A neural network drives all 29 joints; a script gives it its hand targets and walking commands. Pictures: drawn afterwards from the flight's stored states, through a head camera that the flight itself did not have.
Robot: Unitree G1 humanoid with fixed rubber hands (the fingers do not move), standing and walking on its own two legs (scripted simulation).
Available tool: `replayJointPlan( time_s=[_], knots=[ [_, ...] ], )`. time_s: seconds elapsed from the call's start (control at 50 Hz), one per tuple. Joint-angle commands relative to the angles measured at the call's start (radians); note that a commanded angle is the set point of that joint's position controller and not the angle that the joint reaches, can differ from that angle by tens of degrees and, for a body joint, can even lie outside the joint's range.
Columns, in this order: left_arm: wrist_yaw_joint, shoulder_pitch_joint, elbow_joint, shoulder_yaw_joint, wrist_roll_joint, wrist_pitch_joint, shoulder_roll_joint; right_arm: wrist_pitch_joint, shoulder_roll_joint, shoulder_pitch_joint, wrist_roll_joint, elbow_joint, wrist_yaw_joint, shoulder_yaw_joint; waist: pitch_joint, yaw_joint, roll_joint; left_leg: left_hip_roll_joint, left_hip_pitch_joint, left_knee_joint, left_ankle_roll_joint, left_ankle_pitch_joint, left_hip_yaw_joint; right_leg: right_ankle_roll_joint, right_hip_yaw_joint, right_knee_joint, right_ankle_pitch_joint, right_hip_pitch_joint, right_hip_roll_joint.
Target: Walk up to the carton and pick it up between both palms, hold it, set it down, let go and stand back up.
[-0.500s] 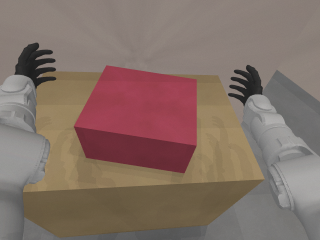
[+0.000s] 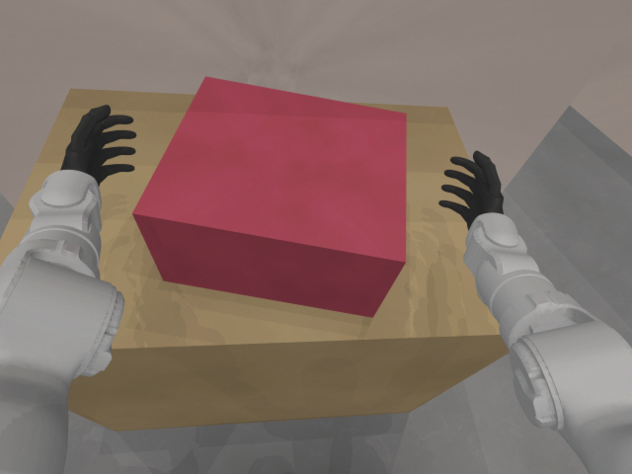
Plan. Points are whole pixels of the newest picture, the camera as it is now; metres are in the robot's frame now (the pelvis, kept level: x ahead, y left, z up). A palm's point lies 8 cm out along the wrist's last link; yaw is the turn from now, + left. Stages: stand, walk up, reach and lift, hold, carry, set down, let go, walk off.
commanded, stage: reach and lift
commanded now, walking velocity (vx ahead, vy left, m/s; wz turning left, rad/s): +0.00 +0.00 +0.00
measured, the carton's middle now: (287, 195) +0.53 +0.00 +0.00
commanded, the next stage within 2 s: none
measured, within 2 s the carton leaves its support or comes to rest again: neither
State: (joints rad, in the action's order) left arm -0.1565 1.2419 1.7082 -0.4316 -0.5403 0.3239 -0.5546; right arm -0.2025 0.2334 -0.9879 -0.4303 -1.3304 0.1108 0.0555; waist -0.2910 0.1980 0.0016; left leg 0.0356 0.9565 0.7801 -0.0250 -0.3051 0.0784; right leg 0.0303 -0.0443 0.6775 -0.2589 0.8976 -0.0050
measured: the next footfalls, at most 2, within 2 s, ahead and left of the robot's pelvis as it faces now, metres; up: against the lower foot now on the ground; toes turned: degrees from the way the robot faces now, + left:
none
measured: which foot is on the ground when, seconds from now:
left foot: down 0.00-1.00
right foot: down 0.00-1.00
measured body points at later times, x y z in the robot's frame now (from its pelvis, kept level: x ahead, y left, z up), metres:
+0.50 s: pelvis +0.00 +0.01 -0.01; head +0.10 +0.06 +0.43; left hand +0.52 +0.23 +0.08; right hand +0.44 -0.23 +0.08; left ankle +0.01 +0.13 -0.70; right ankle +0.02 -0.14 -0.70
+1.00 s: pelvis -0.01 +0.01 -0.01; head +0.10 +0.06 +0.43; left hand +0.52 +0.21 +0.08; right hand +0.44 -0.21 +0.08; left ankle +0.01 +0.13 -0.70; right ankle +0.02 -0.14 -0.70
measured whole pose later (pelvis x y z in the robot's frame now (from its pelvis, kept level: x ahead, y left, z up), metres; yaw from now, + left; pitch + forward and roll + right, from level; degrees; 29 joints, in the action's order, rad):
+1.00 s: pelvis -0.01 +0.01 -0.01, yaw -1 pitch +28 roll -5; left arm -0.09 1.27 1.70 -0.34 -0.42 0.34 -0.46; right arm -0.24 0.15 -1.06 -0.34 -1.39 0.16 -0.05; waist -0.29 0.20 0.00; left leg 0.03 1.00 0.83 -0.01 -0.32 0.09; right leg 0.04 -0.06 0.70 -0.25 0.93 -0.01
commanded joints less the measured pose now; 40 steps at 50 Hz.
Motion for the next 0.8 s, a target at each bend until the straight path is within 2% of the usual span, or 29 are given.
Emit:
replayJointPlan(
  time_s=[0.0,0.12,0.26,0.42,0.62,0.72,0.78],
  knots=[
    [0.007,0.445,-0.094,0.02,0.006,0.068,-0.127,-0.069,0.197,-0.4,-0.002,0.15,0.006,-0.015,-0.642,-0.003,0.197,-0.038,-0.495,0.039,-0.015,0.417,-0.051,-0.013,-0.052,0.015,0.372,-0.213,0.022],
    [0.016,0.456,-0.083,0.029,0.01,0.074,-0.123,-0.065,0.191,-0.425,-0.014,0.158,0.008,-0.002,-0.63,-0.009,0.177,-0.041,-0.436,0.042,-0.001,0.345,-0.056,-0.015,-0.046,0.031,0.333,-0.226,0.019],
    [0.028,0.449,-0.078,0.019,0.011,0.072,-0.097,-0.049,0.189,-0.425,-0.017,0.142,0.003,-0.001,-0.61,-0.004,0.172,-0.039,-0.439,0.047,0.0,0.332,-0.052,-0.022,-0.051,0.032,0.292,-0.188,0.02],
    [0.038,0.454,-0.128,0.006,0.033,0.068,-0.033,-0.052,0.166,-0.424,-0.001,0.124,0.0,-0.026,-0.606,0.013,0.223,-0.028,-0.52,0.055,-0.027,0.401,-0.036,-0.029,-0.073,0.014,0.268,-0.109,0.025],
    [0.06,0.468,-0.16,0.082,0.111,0.062,0.002,-0.083,0.131,-0.436,0.06,0.09,0.023,-0.091,-0.628,0.015,0.277,-0.025,-0.58,0.06,-0.061,0.464,-0.03,-0.032,-0.082,-0.005,0.275,-0.079,0.033],
    [0.065,0.469,-0.137,0.081,0.114,0.055,0.021,-0.089,0.131,-0.452,0.088,0.079,0.04,-0.117,-0.618,0.029,0.263,-0.023,-0.575,0.058,-0.065,0.456,-0.031,-0.032,-0.084,-0.01,0.273,-0.083,0.037],
    [0.068,0.472,-0.14,0.086,0.117,0.058,0.026,-0.089,0.123,-0.453,0.093,0.078,0.045,-0.121,-0.621,0.028,0.257,-0.023,-0.574,0.058,-0.064,0.461,-0.033,-0.031,-0.084,-0.011,0.279,-0.091,0.038]
  ],
)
